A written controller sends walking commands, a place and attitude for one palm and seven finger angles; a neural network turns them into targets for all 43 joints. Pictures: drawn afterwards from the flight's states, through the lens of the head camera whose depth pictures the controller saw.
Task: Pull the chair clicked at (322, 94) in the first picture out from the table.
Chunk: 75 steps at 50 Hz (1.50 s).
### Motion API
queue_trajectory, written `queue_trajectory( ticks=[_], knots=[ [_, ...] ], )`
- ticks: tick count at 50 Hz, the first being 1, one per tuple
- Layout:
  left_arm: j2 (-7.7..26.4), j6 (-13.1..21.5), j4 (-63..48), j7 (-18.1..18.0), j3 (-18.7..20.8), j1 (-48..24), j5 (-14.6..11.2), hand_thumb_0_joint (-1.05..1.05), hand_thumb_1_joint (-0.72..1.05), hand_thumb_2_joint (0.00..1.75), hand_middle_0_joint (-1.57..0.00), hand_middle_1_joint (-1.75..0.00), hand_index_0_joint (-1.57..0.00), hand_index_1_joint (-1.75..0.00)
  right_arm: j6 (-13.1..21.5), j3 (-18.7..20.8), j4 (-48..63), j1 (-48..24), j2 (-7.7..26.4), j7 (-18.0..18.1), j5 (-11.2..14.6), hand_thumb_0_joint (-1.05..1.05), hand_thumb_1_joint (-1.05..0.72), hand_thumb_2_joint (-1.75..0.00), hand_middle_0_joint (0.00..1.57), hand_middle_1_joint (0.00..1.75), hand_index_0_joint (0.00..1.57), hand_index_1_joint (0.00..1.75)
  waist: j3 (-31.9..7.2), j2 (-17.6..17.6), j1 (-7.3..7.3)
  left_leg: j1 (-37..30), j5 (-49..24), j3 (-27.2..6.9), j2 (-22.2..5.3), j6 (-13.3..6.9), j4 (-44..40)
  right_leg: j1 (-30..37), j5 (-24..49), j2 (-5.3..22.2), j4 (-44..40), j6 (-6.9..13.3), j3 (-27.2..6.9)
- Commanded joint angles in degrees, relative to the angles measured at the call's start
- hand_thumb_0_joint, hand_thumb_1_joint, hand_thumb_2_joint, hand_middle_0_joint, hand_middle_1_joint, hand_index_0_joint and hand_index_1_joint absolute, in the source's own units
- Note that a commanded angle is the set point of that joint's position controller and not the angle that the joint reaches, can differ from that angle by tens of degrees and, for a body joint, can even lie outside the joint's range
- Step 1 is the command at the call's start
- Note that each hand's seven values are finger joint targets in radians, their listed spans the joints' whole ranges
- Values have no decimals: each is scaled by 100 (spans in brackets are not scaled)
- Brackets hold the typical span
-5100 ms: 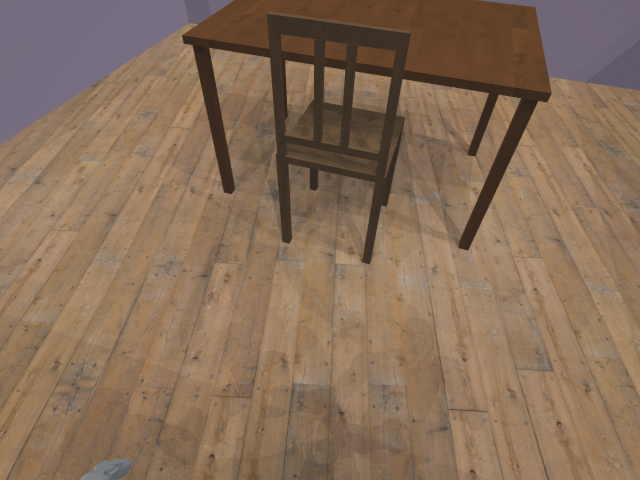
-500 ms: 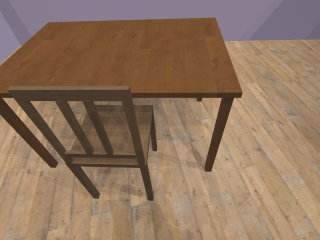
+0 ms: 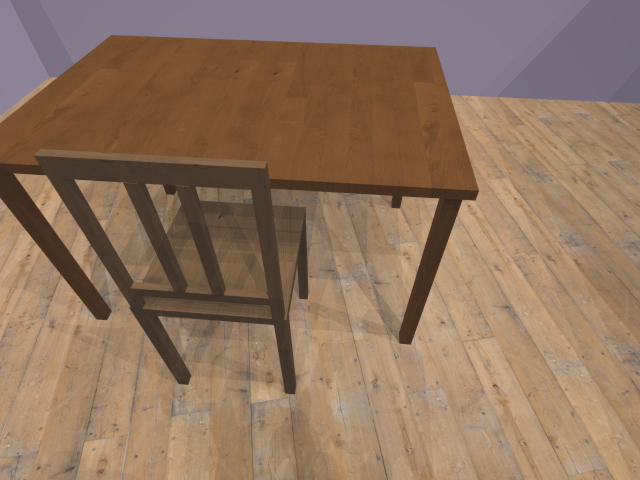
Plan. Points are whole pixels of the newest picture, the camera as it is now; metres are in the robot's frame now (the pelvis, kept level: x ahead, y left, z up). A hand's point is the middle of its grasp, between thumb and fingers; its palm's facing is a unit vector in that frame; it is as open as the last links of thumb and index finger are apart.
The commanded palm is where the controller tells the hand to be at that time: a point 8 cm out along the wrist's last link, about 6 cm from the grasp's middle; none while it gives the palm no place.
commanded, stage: look again from close up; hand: left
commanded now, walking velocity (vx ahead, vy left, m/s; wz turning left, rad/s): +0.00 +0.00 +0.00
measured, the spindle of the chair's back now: (160, 242) +0.54 +0.36 -0.08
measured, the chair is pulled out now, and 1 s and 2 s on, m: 0.00 0.00 0.00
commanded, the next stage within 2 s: shuffle to correct the standing spot in 1.60 s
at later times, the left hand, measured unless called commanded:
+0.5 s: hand out of the picture -0.01 +0.22 -0.18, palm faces +0.04 -0.98 -0.20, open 7.4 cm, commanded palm none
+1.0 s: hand out of the picture -0.01 +0.19 -0.18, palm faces +0.03 -0.99 -0.14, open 7.4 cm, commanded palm none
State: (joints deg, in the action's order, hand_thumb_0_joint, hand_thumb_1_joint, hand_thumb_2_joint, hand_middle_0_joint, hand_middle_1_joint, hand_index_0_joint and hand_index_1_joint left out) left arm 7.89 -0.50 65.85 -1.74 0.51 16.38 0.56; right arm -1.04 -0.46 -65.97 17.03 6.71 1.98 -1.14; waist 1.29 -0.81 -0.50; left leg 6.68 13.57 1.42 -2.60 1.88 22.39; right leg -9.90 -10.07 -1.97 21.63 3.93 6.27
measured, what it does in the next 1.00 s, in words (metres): stands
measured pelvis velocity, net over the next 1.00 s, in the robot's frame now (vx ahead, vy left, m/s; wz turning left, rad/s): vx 0.01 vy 0.05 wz -0.01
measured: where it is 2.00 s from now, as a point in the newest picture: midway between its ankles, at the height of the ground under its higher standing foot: outside the picture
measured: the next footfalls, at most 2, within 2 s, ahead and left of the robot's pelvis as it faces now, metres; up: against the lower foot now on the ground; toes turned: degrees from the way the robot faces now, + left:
none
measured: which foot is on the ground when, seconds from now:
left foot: down 0.00-1.00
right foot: down 0.00-1.00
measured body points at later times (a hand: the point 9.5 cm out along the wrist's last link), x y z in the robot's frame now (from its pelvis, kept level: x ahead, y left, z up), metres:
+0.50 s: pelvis -0.02 +0.05 -0.01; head -0.03 +0.04 +0.44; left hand -0.02 +0.27 -0.16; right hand -0.03 -0.15 -0.17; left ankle -0.02 +0.14 -0.74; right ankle +0.03 -0.07 -0.74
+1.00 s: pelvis +0.01 +0.05 +0.00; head +0.02 +0.05 +0.45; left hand -0.01 +0.24 -0.17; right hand +0.00 -0.16 -0.17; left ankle -0.02 +0.14 -0.74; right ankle +0.03 -0.07 -0.74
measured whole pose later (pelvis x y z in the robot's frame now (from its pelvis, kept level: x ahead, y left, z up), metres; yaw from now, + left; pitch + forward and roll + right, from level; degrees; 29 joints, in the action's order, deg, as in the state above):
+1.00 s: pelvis +0.01 +0.05 +0.00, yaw +0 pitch -1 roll +0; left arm 5.7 0.9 64.8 -2.1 -0.9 18.4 1.1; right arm 1.8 -1.5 -65.0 16.9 7.3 2.2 -0.9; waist 1.8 0.3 -0.4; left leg 8.0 16.5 3.2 1.6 -2.2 25.4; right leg -12.9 -13.2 2.0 27.1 0.2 4.3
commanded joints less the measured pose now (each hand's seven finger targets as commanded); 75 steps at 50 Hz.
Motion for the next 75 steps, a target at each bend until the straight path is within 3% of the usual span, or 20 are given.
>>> queue_trajectory(
  ticks=[1,2,3,4,5,6,7,10,11,12,13,15,19,21,28,34,42,53,61,75],
  knots=[
    [564,97,-188,-22,136,227,-20,0,90,90,-20,-30,-20,-30,63,102,89,617,446,33,5,0,-90,-90,20,30,20,30,488,327,63,568,241,-204,-192,-266,-396,-274,-1195,854,-933,-262,-1077],
    [550,105,-186,-21,131,257,-25,0,90,90,-20,-30,-20,-30,77,94,87,624,449,37,7,0,-90,-90,20,30,20,30,455,228,54,569,206,-211,-200,-265,-403,-245,-1113,855,-901,-250,-1071],
    [715,332,-123,-273,102,808,91,0,90,90,-20,-30,-20,-30,254,151,421,-3,703,-40,30,0,-90,-90,20,30,20,30,596,495,-190,1249,465,279,-153,-38,909,157,2782,1225,-475,-824,-1327],
    [961,384,-310,-242,149,825,77,0,90,90,-20,-30,-20,-30,163,132,676,398,351,-25,77,0,-90,-90,20,30,20,30,-264,286,90,1034,1009,-181,-49,-160,1411,439,2416,1741,-390,-450,-1739],
    [978,383,-344,-178,131,635,64,0,90,90,-20,-30,-20,-30,112,137,652,364,370,-45,67,0,-90,-90,20,30,20,30,-196,119,77,949,1038,-177,-87,-213,1547,125,1311,1787,-567,-123,-1704],
    [877,362,-395,-137,121,408,70,0,90,90,-20,-30,-20,-30,112,133,651,449,330,-63,77,0,-90,-90,20,30,20,30,-259,126,196,802,991,-100,-110,-229,1447,-230,-143,1620,-690,243,-1492],
    [817,333,-502,-106,152,280,82,0,90,90,-20,-30,-20,-30,132,126,658,616,314,-80,47,0,-90,-90,20,30,20,30,-264,106,250,612,667,-16,3,-229,1157,-451,-771,1453,-670,314,-1305],
    [579,266,-517,-76,114,192,47,0,90,90,-20,-30,-20,-30,225,94,602,924,356,-77,9,0,-90,-90,20,30,20,30,156,81,305,418,135,-230,-80,-305,401,-1078,-1338,1019,-243,90,-919],
    [428,252,-505,-68,97,245,14,0,90,90,-20,-30,-20,-30,255,79,612,955,457,-60,-19,0,-90,-90,20,30,20,30,303,-82,242,769,151,-446,-312,-392,126,-945,-1190,835,-63,0,-818],
    [420,203,-513,-56,79,283,24,0,90,90,-20,-30,-20,-30,260,76,659,756,508,-56,-12,0,-90,-90,20,30,20,30,508,-440,122,1262,439,-650,-390,-423,-167,-700,-1190,741,16,-58,-719],
    [423,184,-488,-39,65,370,27,0,90,90,-20,-30,-20,-30,267,66,697,600,527,-49,-8,0,-90,-90,20,30,20,30,584,-568,44,1535,733,-782,-409,-446,-419,-462,-972,681,156,-108,-667],
    [398,176,-442,-5,41,503,37,0,90,90,-20,-30,-20,-30,297,61,754,472,597,-34,-1,0,-90,-90,20,30,20,30,753,-526,-56,1877,1069,-899,-428,-474,-715,-171,-610,649,319,-156,-566],
    [336,155,-424,6,17,589,36,0,90,90,-20,-30,-20,-30,314,56,728,557,691,-20,-3,0,-90,-90,20,30,20,30,727,-69,-62,1911,1414,-968,-403,-503,-923,-77,-472,649,383,-189,-554],
    [329,142,-451,6,17,596,48,0,90,90,-20,-30,-20,-30,314,61,708,574,715,-22,-4,0,-90,-90,20,30,20,30,720,-74,-66,1891,1517,-1015,-425,-524,-999,-110,-431,643,441,-209,-510],
    [327,181,-463,-5,14,607,33,0,90,90,-20,-30,-20,-30,333,35,561,628,619,-26,10,0,-90,-90,20,30,20,30,504,139,-15,1516,921,-825,-325,-511,-783,-105,-230,764,302,-212,-631],
    [321,220,-368,-17,6,653,17,0,90,90,-20,-30,-20,-30,369,8,431,620,551,-11,33,0,-90,-90,20,30,20,30,235,111,7,1061,53,-594,-271,-489,-506,-33,98,846,246,-216,-696],
    [300,237,-259,-34,-14,665,11,0,90,90,-20,-30,-20,-30,380,-14,271,554,510,15,49,0,-90,-90,20,30,20,30,211,42,30,758,-604,-469,-269,-452,-319,-39,406,886,211,-209,-723],
    [291,220,-226,-43,-12,624,7,0,90,90,-20,-30,-20,-30,369,-19,155,464,480,44,52,0,-90,-90,20,30,20,30,350,109,12,707,-771,-419,-287,-424,-291,19,589,876,171,-195,-736],
    [330,227,-267,-46,-7,608,3,0,90,90,-20,-30,-20,-30,367,-15,111,469,487,44,51,0,-90,-90,20,30,20,30,215,139,9,566,-991,-404,-291,-422,-233,144,846,898,180,-181,-719],
    [348,216,-277,-45,-4,626,3,0,90,90,-20,-30,-20,-30,336,-11,37,474,431,42,56,0,-90,-90,20,30,20,30,337,112,-2,544,-756,-391,-301,-403,-297,95,640,861,60,-159,-753]
  ],
)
